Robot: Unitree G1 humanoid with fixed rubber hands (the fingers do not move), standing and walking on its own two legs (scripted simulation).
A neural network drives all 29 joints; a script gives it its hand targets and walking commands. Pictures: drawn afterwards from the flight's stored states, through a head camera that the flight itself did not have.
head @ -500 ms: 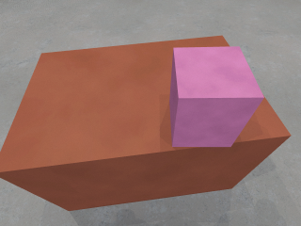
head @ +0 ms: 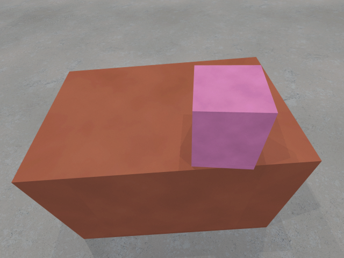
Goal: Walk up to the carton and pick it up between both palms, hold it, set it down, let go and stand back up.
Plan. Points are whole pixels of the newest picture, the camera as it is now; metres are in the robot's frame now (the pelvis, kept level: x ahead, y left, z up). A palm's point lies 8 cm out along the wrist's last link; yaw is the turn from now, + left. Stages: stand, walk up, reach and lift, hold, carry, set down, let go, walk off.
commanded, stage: walk up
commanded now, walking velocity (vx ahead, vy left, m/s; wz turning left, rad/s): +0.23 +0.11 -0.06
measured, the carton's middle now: (224, 118) +0.52 -0.11 +0.00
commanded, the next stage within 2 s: none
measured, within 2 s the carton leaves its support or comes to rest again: neither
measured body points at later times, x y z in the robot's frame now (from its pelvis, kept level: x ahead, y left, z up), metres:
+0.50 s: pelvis +0.04 +0.16 +0.00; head +0.05 +0.22 +0.44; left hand +0.00 +0.37 -0.19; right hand +0.05 -0.08 -0.13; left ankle +0.07 +0.23 -0.75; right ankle +0.00 -0.02 -0.71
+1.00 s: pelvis +0.08 +0.21 +0.00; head +0.09 +0.25 +0.45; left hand +0.05 +0.44 -0.18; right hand +0.05 -0.01 -0.14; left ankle +0.07 +0.23 -0.75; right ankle +0.03 +0.05 -0.69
